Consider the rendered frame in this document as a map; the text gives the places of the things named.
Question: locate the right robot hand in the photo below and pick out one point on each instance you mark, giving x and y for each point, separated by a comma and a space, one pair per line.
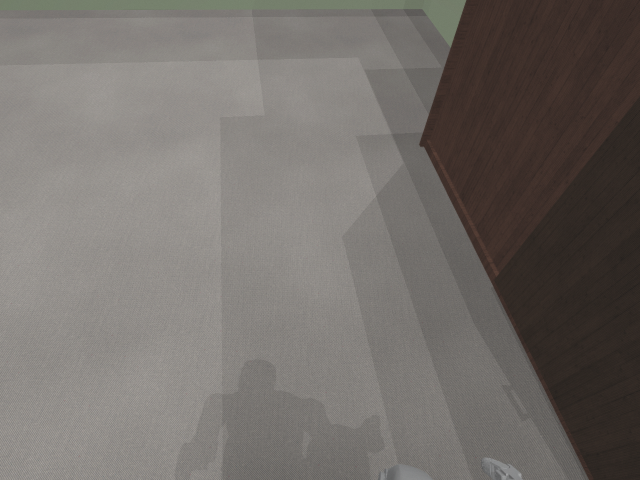
499, 471

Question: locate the wardrobe door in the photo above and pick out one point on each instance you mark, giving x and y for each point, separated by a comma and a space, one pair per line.
537, 88
573, 290

